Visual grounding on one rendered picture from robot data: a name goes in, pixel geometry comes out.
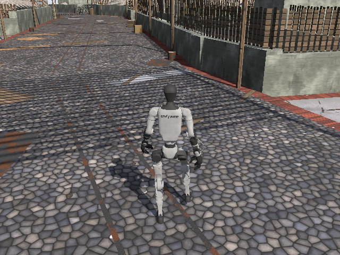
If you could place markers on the robot left shin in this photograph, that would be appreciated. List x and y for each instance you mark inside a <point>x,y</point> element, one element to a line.
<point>159,199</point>

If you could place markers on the robot right hand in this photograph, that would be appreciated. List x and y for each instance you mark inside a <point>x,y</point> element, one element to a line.
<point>198,163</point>

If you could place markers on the right robot upper arm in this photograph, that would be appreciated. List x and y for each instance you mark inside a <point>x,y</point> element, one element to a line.
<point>188,121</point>

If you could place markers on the robot left hand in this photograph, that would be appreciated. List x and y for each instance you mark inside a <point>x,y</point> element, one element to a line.
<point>147,146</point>

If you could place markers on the left robot forearm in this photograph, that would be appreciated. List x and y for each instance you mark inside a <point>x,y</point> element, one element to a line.
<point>145,138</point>

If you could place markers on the left robot upper arm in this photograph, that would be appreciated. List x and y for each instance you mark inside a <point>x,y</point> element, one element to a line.
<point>151,119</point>

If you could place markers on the right robot foot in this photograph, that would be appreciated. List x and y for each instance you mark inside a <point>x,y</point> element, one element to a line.
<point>188,198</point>

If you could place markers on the right robot forearm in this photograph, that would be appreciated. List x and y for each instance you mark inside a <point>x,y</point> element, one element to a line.
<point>195,145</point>

